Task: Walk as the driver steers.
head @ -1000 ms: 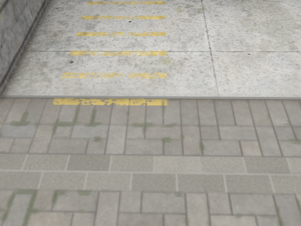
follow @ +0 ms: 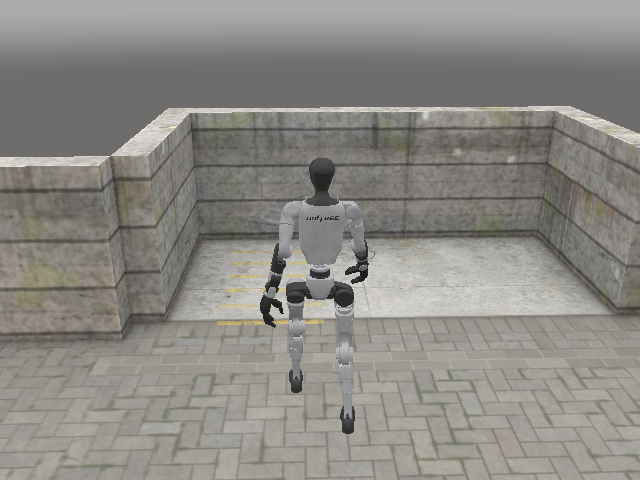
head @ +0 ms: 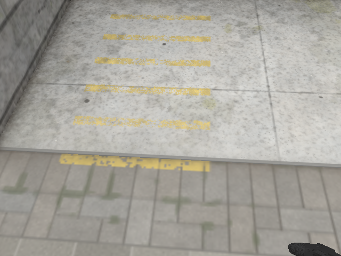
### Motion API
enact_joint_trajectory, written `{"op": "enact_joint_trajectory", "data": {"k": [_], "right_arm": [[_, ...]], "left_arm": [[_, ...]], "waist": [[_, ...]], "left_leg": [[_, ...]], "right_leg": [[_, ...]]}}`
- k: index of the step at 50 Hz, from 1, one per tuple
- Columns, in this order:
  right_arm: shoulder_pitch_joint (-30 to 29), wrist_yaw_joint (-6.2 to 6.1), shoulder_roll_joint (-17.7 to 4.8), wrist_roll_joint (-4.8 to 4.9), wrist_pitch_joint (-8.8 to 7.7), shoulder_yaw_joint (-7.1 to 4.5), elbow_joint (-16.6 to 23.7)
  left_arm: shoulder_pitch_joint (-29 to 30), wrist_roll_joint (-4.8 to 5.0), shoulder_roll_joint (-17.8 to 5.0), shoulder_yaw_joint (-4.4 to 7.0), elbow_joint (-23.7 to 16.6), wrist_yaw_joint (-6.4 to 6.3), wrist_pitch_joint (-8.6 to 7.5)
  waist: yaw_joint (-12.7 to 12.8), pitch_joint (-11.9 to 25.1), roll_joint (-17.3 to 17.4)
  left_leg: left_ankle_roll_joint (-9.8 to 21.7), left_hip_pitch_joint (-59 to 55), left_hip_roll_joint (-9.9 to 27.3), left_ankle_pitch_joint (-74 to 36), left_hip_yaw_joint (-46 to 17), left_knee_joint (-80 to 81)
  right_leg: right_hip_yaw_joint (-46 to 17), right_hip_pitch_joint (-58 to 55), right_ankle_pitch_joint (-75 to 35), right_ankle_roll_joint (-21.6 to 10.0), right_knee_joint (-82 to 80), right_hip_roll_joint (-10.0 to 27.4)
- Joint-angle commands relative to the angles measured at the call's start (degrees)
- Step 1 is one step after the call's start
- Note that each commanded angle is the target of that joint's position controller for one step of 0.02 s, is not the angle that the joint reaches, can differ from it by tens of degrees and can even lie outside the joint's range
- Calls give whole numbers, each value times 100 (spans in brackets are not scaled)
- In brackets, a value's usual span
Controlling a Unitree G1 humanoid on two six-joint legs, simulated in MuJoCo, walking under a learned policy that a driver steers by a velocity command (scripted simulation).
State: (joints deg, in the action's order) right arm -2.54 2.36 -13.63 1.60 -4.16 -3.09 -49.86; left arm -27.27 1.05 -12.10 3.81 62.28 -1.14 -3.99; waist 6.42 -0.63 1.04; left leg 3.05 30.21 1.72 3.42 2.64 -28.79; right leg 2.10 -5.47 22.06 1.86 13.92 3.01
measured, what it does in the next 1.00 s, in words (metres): walks ahead: left foot, then right foot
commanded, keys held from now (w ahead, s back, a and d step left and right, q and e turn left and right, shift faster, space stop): w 1.00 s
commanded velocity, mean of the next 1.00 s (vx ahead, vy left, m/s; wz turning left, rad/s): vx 0.50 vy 0.00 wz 0.00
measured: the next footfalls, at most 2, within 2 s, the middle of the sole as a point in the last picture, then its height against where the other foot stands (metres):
left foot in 0.02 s outside the picture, level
right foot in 0.56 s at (231, 250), level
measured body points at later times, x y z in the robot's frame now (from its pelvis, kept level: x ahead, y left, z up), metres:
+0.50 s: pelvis +0.28 +0.01 +0.00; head +0.31 +0.00 +0.45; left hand +0.50 +0.24 -0.09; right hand +0.23 -0.26 -0.14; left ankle +0.14 +0.12 -0.73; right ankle +0.46 -0.12 -0.71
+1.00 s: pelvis +0.56 -0.02 +0.01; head +0.58 -0.02 +0.46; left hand +0.54 +0.25 -0.13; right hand +0.75 -0.26 -0.10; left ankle +0.76 +0.14 -0.69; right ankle +0.46 -0.11 -0.73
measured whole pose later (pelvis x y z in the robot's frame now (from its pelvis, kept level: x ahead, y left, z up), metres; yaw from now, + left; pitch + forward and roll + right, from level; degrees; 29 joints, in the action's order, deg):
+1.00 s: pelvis +0.56 -0.02 +0.01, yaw +0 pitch +2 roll -2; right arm 1.5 1.0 -14.3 0.8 -4.0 -3.5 -51.8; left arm -20.6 0.5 -13.8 3.6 57.4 -0.3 -4.8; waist 4.1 -0.3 2.2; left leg 0.9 36.8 5.9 -4.4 -0.7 -33.4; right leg 3.8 -1.8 15.0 -2.2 11.5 -2.8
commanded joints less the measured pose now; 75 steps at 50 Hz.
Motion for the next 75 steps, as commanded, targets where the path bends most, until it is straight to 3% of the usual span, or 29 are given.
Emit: {"op": "enact_joint_trajectory", "data": {"k": [1,2,3,4,6,9,15,23,26,27,28,29,30,31,32,34,39,45,50,53,55,56,57,58,59,61,63,69,75], "right_arm": [[1157,-40,-967,-5,-96,-366,-46],[2301,-109,-1392,-74,-81,-497,-280],[2646,-82,-1716,-100,-35,-514,-428],[2517,-76,-1228,-92,-36,-366,-404],[1577,-85,-793,-102,-91,-227,-207],[1190,-52,-438,-219,-154,-127,-238],[1697,-249,-780,-169,-162,-179,-460],[2521,-296,-959,-48,-45,-229,-778],[2390,-314,-1100,-45,49,-283,-766],[2283,-315,-1044,-45,85,-261,-737],[2279,-322,-863,-98,100,-180,-647],[2957,-262,-226,-148,4,17,-558],[2817,-225,-290,-93,-148,29,-614],[2267,-198,-795,72,-247,-115,-464],[1854,-216,-847,121,-287,-120,-359],[1738,-294,-749,-5,-189,-188,-379],[1494,-326,-500,-97,37,-193,-292],[338,-216,-360,-106,-31,-131,22],[-344,-63,-403,-51,-85,-64,301],[-32,2,-641,-34,-141,-132,301],[1479,-41,-1071,-72,-151,-369,-160],[2536,-103,-1531,-143,-137,-493,-376],[2752,-62,-1765,-113,-109,-519,-503],[2625,-59,-1221,-63,-124,-355,-444],[2146,-84,-998,-67,-149,-290,-351],[1409,-77,-724,-184,-182,-200,-204],[1312,-61,-536,-240,-210,-140,-245],[1804,-241,-874,-166,-188,-199,-443],[2404,-277,-922,-87,-111,-192,-664]], "left_arm": [[231,26,-1017,190,-243,-24,20],[300,-91,-845,111,-423,-14,9],[-270,-79,-25,-115,-523,33,-129],[92,74,-515,10,-482,72,-281],[890,153,-838,111,-705,45,-387],[831,36,-542,169,-723,-20,-213],[1890,-75,-477,148,-1175,30,-88],[3312,15,-523,4,-1675,289,-138],[2870,22,-829,109,-1650,339,-170],[2107,3,-1028,227,-1424,325,-171],[1007,-42,-1366,367,-1123,281,-167],[209,-124,-1967,512,-952,255,-138],[127,-68,-1595,374,-934,267,-120],[634,-33,-1272,260,-1014,257,-137],[1148,-53,-1077,196,-1161,240,-149],[1744,-168,-757,93,-1226,266,-198],[1451,-152,-968,134,-1040,192,-253],[892,-70,-1048,134,-841,64,-197],[424,-18,-1120,180,-587,40,-75],[552,0,-1241,236,-578,11,14],[739,-4,-1111,181,-648,3,70],[616,-122,-899,76,-787,-2,69],[-70,-99,-149,-123,-786,74,-71],[414,38,-772,9,-780,100,-209],[961,167,-1023,81,-966,115,-295],[1360,62,-988,125,-1029,35,-291],[1136,29,-778,136,-989,29,-150],[1978,-74,-619,117,-1299,39,-34],[3090,0,-491,-2,-1605,194,-91]], "waist": [[-1142,482,-834],[-1548,1405,-136],[-1185,2246,1572],[-1316,2024,1159],[-1059,787,411],[-588,321,371],[-635,-211,177],[-1014,-498,164],[-643,-134,373],[-241,318,369],[157,1074,176],[3,2053,-1124],[45,2446,-1497],[4,1610,-1186],[-129,999,-799],[-540,360,-530],[-716,-15,-429],[-400,-272,-423],[-220,-495,-421],[-515,-271,-596],[-1252,653,-541],[-1515,1554,211],[-1071,2186,1726],[-1303,1926,1092],[-1244,1175,859],[-907,446,197],[-627,354,361],[-709,-80,154],[-1083,-374,201]], "left_leg": [[403,-2246,-283,75,206,108],[764,-4183,818,68,-1045,-134],[1605,-5688,2105,1467,-3827,789],[1484,-5370,2016,1942,-4213,1198],[1112,-3815,1606,915,-2668,1342],[1041,-2347,1200,128,-1709,1811],[1017,-2071,1056,-430,-982,2241],[771,-3055,1241,-570,-610,1946],[587,-3462,1329,-2165,-543,1184],[458,-3331,1099,-2993,-332,285],[268,-2478,789,-2505,-104,-1134],[-174,-111,-115,-112,121,-3529],[-166,750,-475,2907,-688,-4474],[-37,1327,-98,2731,-883,-4899],[38,1361,219,2213,-711,-4742],[44,719,642,1485,-662,-3990],[-155,756,782,566,-608,-2842],[-279,718,504,-1026,-324,-926],[-143,897,366,-644,-304,-223],[85,258,157,27,-158,-22],[373,-1910,-136,-15,79,39],[754,-3728,1002,-29,-1272,-111],[1639,-5376,2088,1280,-4040,722],[1406,-5204,1918,1938,-4227,1126],[1164,-4526,1765,1692,-3391,1201],[1020,-2968,1424,558,-2312,1490],[991,-2330,1198,169,-1811,1790],[980,-2239,1051,-588,-1001,2212],[798,-2653,953,-477,-534,2184]], "right_leg": [[-222,750,-4854,-746,1625,969],[8,2124,-3356,-529,3497,654],[-141,4114,676,-208,5447,-456],[-896,4698,1023,-307,6258,-237],[-619,4898,76,-460,6236,321],[-616,4083,-549,-473,5481,644],[-463,4566,-1938,-232,3554,644],[-226,4311,-2461,-404,1725,226],[-12,3436,-1826,-640,1522,-65],[156,2395,-1841,-787,1433,-260],[-246,693,-2000,-1049,1675,105],[-2830,-1701,-1104,-1979,1416,1643],[-4466,-1985,-523,-2164,421,2014],[-3745,-1358,-261,-1833,338,1804],[-2958,-468,-564,-1643,232,1600],[-1960,1052,-1269,-1442,-161,1194],[-1236,1626,-1780,-1552,-761,1030],[-535,1362,-2024,-1301,-848,767],[-527,443,-2210,-1271,-476,1117],[-537,77,-3419,-1116,85,1271],[-150,525,-4796,-849,1818,817],[122,1794,-3078,-625,3728,434],[-195,4001,883,-293,5527,-676],[-936,4646,1141,-408,6171,-409],[-810,5019,635,-511,6227,-123],[-604,4571,-264,-505,5659,373],[-646,4010,-554,-489,5275,563],[-478,4571,-1925,-186,3545,616],[-156,4272,-2838,-231,1942,260]]}}
Over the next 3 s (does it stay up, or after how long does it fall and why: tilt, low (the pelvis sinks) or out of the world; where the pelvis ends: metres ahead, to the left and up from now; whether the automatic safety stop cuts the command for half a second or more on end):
stays up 1.19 0.04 0.00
